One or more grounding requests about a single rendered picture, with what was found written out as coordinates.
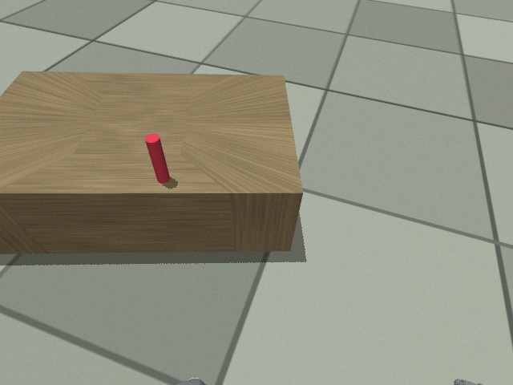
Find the can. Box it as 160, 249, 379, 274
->
145, 134, 170, 184

